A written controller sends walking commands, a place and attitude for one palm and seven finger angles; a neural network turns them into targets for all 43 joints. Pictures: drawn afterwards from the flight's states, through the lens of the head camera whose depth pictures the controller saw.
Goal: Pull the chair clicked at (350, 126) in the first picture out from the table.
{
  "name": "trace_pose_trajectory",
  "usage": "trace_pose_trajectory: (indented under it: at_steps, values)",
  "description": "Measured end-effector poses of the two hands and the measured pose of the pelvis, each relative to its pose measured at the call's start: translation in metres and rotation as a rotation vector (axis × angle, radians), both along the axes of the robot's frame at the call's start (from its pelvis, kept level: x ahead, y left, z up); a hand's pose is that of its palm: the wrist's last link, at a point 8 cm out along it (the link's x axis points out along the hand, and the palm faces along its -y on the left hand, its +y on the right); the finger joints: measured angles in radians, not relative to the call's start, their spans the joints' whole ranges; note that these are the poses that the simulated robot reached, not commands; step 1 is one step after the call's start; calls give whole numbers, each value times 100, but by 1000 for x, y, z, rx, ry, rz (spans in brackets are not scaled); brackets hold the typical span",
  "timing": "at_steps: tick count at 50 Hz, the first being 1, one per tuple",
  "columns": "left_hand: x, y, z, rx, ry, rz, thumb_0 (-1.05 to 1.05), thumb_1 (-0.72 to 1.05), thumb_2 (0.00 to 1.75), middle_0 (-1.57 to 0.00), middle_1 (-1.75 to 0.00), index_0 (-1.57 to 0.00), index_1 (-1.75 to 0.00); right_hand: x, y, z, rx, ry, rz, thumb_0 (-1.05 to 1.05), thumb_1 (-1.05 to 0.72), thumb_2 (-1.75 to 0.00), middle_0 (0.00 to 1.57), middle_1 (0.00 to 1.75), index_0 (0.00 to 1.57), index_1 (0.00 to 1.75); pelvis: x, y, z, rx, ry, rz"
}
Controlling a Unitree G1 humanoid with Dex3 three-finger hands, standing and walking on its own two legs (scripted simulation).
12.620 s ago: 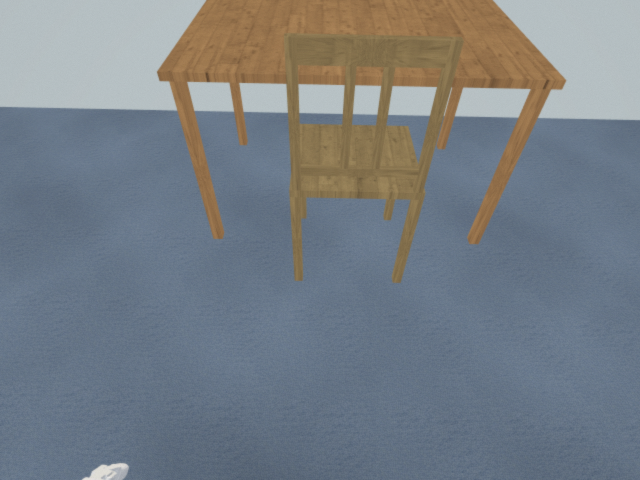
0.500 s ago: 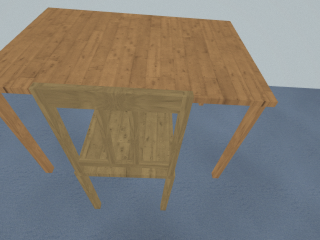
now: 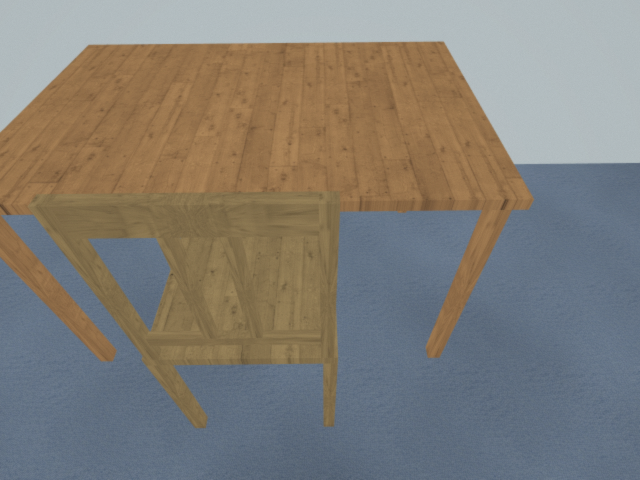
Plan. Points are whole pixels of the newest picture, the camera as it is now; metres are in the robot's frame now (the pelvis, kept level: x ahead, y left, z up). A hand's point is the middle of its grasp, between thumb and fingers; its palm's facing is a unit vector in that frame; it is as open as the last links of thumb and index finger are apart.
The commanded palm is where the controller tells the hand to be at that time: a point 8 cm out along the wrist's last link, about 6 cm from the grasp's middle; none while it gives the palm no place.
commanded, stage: come to a stop and stand still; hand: left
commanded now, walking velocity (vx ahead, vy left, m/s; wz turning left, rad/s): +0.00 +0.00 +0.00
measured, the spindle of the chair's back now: (192, 291) +0.42 +0.25 -0.07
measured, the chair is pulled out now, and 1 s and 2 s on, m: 0.00 0.00 0.00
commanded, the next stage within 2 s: look again from close up in 0.26 s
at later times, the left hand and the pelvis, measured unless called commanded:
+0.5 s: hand out of the picture -0.05 +0.16 -0.18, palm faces +0.02 -0.98 -0.18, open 7.4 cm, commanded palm none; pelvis -0.01 +0.01 -0.01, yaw +0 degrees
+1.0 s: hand out of the picture -0.02 +0.23 -0.18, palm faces +0.02 -0.98 -0.19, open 7.4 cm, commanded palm none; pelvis -0.02 +0.06 +0.00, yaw +1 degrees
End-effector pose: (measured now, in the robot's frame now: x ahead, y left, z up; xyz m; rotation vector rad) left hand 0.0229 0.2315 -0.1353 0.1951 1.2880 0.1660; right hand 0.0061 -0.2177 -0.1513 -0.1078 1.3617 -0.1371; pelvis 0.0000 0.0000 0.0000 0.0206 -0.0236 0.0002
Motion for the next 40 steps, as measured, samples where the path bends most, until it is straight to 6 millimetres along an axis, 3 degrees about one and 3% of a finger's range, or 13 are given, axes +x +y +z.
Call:
trace_pose_trajectory:
  at_steps: [6,14,21,25,29,35,40]
  values:
    - [-10,-9,-1,-10,9,10,1,93,90,-20,-30,-20,-30,-19,1,0,17,43,0,1,-92,-89,19,29,20,29,-2,-7,1,-4,-7,3]
    - [-42,-24,-6,-50,85,38,1,92,90,-20,-30,-20,-30,-41,5,3,24,100,-4,1,-91,-89,20,29,20,29,-3,-9,2,-11,-2,7]
    - [-65,-31,-11,-68,137,51,1,91,90,-20,-30,-20,-30,-44,8,1,10,99,-6,1,-91,-89,20,29,20,30,-9,-2,-1,-30,1,0]
    - [-72,-19,-14,-64,146,41,1,91,90,-20,-30,-20,-30,-32,14,-4,-6,18,-30,1,-91,-89,19,29,20,29,-15,10,-6,-32,-11,1]
    - [-64,-1,-19,-57,101,38,1,91,90,-20,-30,-20,-30,-23,25,-3,-8,-39,-27,1,-92,-89,19,29,20,29,-16,22,-8,-26,-17,7]
    - [-42,26,-19,-45,15,23,1,91,90,-20,-30,-20,-30,-26,40,1,-20,-49,-11,2,-93,-89,20,29,20,29,-21,39,-8,-21,-4,7]
    - [-36,41,-17,-40,3,12,0,91,90,-20,-30,-20,-30,-31,52,3,-19,-31,-6,1,-92,-89,20,29,20,30,-23,50,-7,-19,5,9]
